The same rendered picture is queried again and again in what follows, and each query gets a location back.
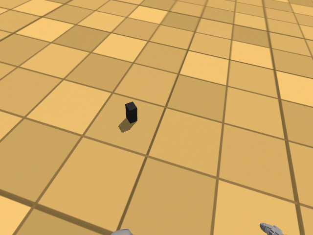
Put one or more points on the carton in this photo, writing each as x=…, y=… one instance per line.
x=131, y=112

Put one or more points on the right robot hand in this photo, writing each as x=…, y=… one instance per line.
x=270, y=230

